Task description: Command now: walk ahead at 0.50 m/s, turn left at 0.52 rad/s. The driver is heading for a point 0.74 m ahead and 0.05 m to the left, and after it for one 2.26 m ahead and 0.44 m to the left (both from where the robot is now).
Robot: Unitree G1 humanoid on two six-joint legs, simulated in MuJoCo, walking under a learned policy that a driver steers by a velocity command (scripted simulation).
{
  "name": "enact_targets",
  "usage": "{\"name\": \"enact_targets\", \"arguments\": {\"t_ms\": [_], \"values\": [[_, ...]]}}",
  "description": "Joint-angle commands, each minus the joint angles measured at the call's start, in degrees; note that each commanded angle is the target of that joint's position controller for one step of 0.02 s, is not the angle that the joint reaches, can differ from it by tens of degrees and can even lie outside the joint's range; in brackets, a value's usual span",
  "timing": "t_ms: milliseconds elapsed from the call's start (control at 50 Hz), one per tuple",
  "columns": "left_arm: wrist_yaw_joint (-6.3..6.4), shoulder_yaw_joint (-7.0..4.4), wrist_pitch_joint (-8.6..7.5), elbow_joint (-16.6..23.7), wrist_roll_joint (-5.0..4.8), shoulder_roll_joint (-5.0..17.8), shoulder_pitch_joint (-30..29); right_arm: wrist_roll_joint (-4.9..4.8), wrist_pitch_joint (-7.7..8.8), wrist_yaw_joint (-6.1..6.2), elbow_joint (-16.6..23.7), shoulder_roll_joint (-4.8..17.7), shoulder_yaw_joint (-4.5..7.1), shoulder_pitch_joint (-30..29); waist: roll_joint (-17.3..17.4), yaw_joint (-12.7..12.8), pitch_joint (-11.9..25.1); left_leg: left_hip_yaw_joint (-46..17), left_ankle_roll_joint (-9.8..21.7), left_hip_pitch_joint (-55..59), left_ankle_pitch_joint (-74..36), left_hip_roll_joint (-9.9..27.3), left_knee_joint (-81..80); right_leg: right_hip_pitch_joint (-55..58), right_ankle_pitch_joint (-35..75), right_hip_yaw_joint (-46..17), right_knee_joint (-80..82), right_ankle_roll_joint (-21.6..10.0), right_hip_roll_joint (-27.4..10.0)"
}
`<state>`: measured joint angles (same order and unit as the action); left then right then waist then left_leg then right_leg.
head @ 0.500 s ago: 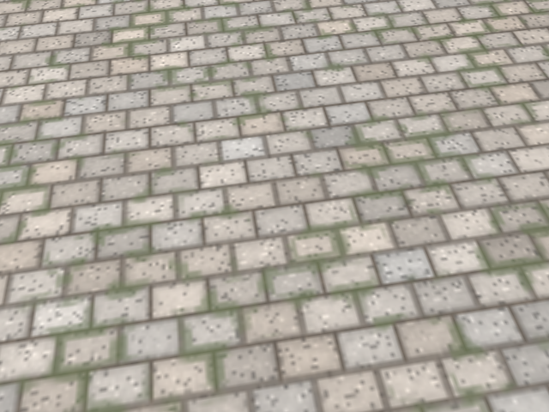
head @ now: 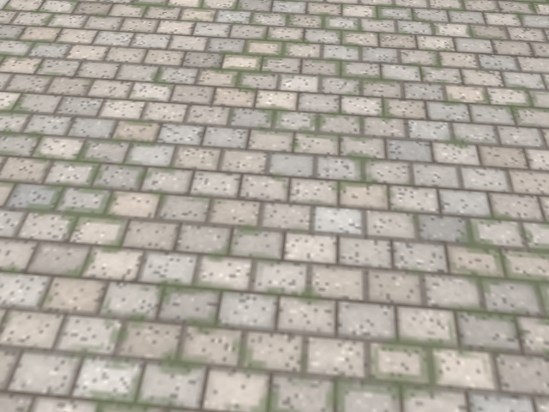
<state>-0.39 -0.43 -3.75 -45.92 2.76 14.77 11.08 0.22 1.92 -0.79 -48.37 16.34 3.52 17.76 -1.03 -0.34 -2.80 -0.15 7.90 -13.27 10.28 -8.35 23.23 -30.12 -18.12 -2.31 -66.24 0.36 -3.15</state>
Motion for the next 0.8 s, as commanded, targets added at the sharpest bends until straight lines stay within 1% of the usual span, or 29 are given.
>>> {"name": "enact_targets", "arguments": {"t_ms": [20,60,80,120,160,200,220,240,260,280,300,320,340,360,380,400,420,440,460,500,540,580,620,660,720,740,760,780,800], "values": [[-0.31,-0.78,1.33,3.5,0.30,4.4,2.0,-0.25,1.49,0.26,2.7,8.3,2.01,2.0,2.1,1.6,1.8,-15.5,9.2,0.5,-18.7,14.7,-11.1,-3.3,3.5,1.4,6.8,2.4,-1.4],[-0.49,-0.57,1.36,5.5,0.16,4.2,-3.5,-0.39,1.32,0.33,2.5,8.3,2.14,3.5,3.1,-0.1,0.6,-15.0,7.4,0.5,-17.2,13.0,-11.4,-4.7,9.1,2.2,14.3,3.3,-1.3],[-0.60,-0.42,1.30,6.3,0.02,4.0,-5.8,-0.46,1.19,0.32,2.4,8.3,2.25,4.3,3.7,-1.1,0.5,-14.8,6.4,1.1,-17.2,12.3,-10.9,-4.7,12.1,2.3,17.8,3.5,-1.0],[-0.80,-0.17,1.08,7.5,-0.36,3.9,-9.6,-0.40,0.95,0.43,2.1,8.6,2.52,6.5,4.6,-3.1,1.2,-15.4,5.0,3.8,-18.7,12.1,-9.4,-4.6,16.1,2.3,23.2,3.4,-0.1],[-0.83,-0.04,0.76,8.7,-0.71,4.2,-12.6,-0.02,0.74,0.62,2.0,8.8,2.68,8.3,4.8,-4.5,1.7,-16.9,4.5,7.0,-21.4,12.6,-7.4,-4.8,17.2,2.3,26.7,3.1,1.0],[-0.76,0.02,0.26,9.8,-0.96,4.7,-14.7,0.52,0.58,0.87,2.3,9.2,2.82,9.0,5.1,-5.2,1.8,-18.9,4.2,9.5,-23.5,13.7,-5.0,-4.0,15.8,1.8,29.8,2.4,2.1],[-0.71,-0.08,0.00,10.1,-1.04,5.3,-14.3,0.72,0.56,1.08,2.7,9.5,2.92,8.4,5.4,-4.7,1.9,-20.2,3.6,10.0,-23.8,14.3,-3.8,-2.1,14.4,1.2,31.8,1.8,2.5],[-0.62,-0.34,-0.26,9.8,-1.11,6.1,-12.3,0.85,0.58,1.29,3.3,9.9,3.03,6.8,5.7,-3.2,2.1,-21.3,2.7,9.2,-23.9,14.7,-2.5,1.8,12.6,0.6,34.2,1.1,3.0],[-0.37,-0.77,-0.55,8.8,-1.21,7.2,-8.7,0.95,0.68,1.34,3.9,10.5,3.15,4.9,6.1,-1.3,3.1,-21.9,1.7,7.6,-25.9,14.5,0.0,7.8,10.1,0.7,36.1,0.2,4.0],[0.14,-1.41,-1.02,7.0,-1.14,8.4,-2.5,0.81,0.98,1.09,4.2,10.8,3.13,3.6,5.0,1.8,5.7,-21.4,0.5,6.0,-28.5,12.7,6.1,16.3,9.2,1.1,39.0,-1.0,5.2],[0.91,-2.35,-1.84,5.6,-0.39,11.0,4.9,0.15,1.53,0.53,4.5,9.2,2.64,3.3,1.1,5.5,10.5,-18.2,-1.0,1.7,-24.6,9.0,17.5,27.8,8.0,-3.0,41.7,-3.2,0.3],[1.96,-3.60,-1.84,5.9,0.96,15.6,12.8,-1.40,2.09,0.37,6.6,4.0,1.25,5.2,-7.1,7.3,19.5,-11.4,-2.9,-8.4,-4.8,4.5,34.1,42.3,-4.9,-20.4,44.3,-7.0,-15.5],[1.92,-4.50,-0.61,5.5,0.08,17.8,10.5,-0.92,1.68,0.33,8.4,4.1,1.03,8.9,-18.4,3.2,22.3,-6.3,-3.4,-20.8,22.0,-0.2,43.8,45.9,-7.9,-43.1,50.8,-12.5,-23.1],[1.59,-3.63,0.04,6.5,-0.20,11.9,6.4,0.60,0.50,0.86,5.8,7.6,1.46,7.6,-5.9,2.2,13.2,-6.8,-3.2,-25.1,17.7,5.4,48.4,38.8,-13.0,-37.2,50.2,-12.1,-21.1],[1.35,-2.65,0.05,6.8,-0.65,7.7,4.0,1.07,0.26,0.24,5.8,7.3,1.43,3.8,-0.4,2.4,7.3,-6.1,-3.6,-24.4,12.9,7.0,47.3,32.0,-9.0,-28.4,51.1,-11.0,-17.8],[1.22,-2.16,-0.05,6.5,-0.50,6.0,2.6,1.04,0.02,-0.27,6.2,6.1,1.29,2.6,-0.8,1.3,4.2,-5.4,-4.1,-23.0,10.5,8.8,45.0,27.3,-1.7,-21.1,52.7,-9.6,-15.1],[1.31,-2.04,-0.48,5.6,-0.73,5.6,3.2,1.84,-0.56,-0.83,6.7,5.7,1.29,1.5,-3.6,0.8,2.6,-5.0,-4.6,-22.3,9.7,10.1,43.4,24.6,3.8,-15.7,53.6,-8.9,-13.1],[1.18,-2.14,-0.94,4.9,-0.89,5.7,3.7,2.09,-1.25,-1.33,6.4,5.1,1.12,2.1,-5.0,0.3,2.3,-4.3,-5.1,-21.3,8.9,10.5,43.3,23.2,7.8,-11.9,54.3,-8.4,-11.7],[0.87,-2.23,-1.57,4.3,-1.15,5.8,4.9,2.13,-1.56,-1.65,6.7,4.6,0.95,1.8,-5.2,0.3,2.8,-4.2,-5.3,-20.8,7.9,10.3,43.0,22.7,11.9,-10.1,54.7,-8.8,-11.3],[0.32,-2.55,-2.52,3.0,-1.53,6.2,6.3,2.08,-1.71,-2.11,7.9,3.6,0.62,-0.5,-4.7,0.0,2.7,-4.8,-5.7,-22.5,5.5,10.2,41.2,22.9,16.9,-6.9,56.0,-10.1,-11.4],[0.00,-2.76,-2.80,1.9,-1.47,6.5,7.4,2.14,-1.57,-2.32,9.0,3.0,0.24,-3.8,-4.3,0.2,1.7,-5.1,-6.4,-24.9,2.5,10.2,36.9,23.6,18.5,-4.0,57.5,-10.7,-11.2],[-0.28,-2.85,-2.70,0.9,-1.48,6.5,7.8,2.10,-1.32,-2.50,10.0,2.3,-0.35,-7.5,-4.2,0.7,0.6,-3.8,-6.8,-24.5,-1.4,10.3,29.9,23.4,19.8,-0.2,58.3,-10.3,-9.8],[-0.47,-2.99,-2.54,0.0,-1.73,6.9,8.5,2.02,-0.99,-2.83,11.2,1.3,-1.14,-11.8,-4.5,1.5,0.2,-0.9,-6.8,-21.1,-4.8,10.3,21.8,22.4,21.3,3.1,58.2,-9.6,-8.6],[-0.44,-3.26,-2.23,-1.3,-1.84,7.9,10.7,1.95,-0.73,-3.05,12.2,1.1,-1.62,-15.3,-4.7,2.6,0.0,1.9,-6.2,-17.7,-4.7,10.1,16.2,22.9,22.4,4.1,57.8,-9.1,-9.1],[-0.24,-3.67,-1.36,-3.5,-1.80,9.3,13.6,2.07,-0.29,-2.52,12.9,2.1,-1.66,-16.9,-4.9,2.7,-0.4,3.9,-3.9,-15.0,-1.1,9.6,11.3,27.3,27.4,3.3,54.8,-8.7,-11.3],[-0.14,-3.78,-1.01,-4.1,-1.81,9.9,13.7,2.29,-0.04,-2.18,12.5,2.5,-1.51,-15.5,-4.9,1.9,0.2,4.7,-3.0,-12.4,1.0,8.5,9.6,28.6,33.2,3.8,51.8,-8.4,-11.5],[-0.10,-3.68,-0.66,-4.7,-2.09,9.9,14.0,2.64,0.46,-1.72,11.0,2.8,-1.20,-11.3,-3.8,-0.4,2.3,5.3,-2.0,-5.6,0.7,7.0,6.0,28.5,41.0,4.6,45.3,-7.9,-10.4],[-0.08,-3.24,-0.47,-5.1,-2.31,8.8,14.6,3.33,1.18,-1.07,7.8,4.2,-0.42,-2.6,-1.3,-3.9,7.3,4.9,-0.7,6.4,-0.4,6.4,3.7,25.1,42.3,6.4,34.5,-6.8,-7.7],[-0.20,-2.33,-0.65,-2.9,-2.46,6.4,13.6,4.53,1.66,-0.17,5.9,8.6,0.83,7.8,4.7,-8.3,14.9,-8.2,1.9,21.0,6.3,18.7,1.9,14.6,25.1,7.9,18.2,-5.5,-5.0]]}}
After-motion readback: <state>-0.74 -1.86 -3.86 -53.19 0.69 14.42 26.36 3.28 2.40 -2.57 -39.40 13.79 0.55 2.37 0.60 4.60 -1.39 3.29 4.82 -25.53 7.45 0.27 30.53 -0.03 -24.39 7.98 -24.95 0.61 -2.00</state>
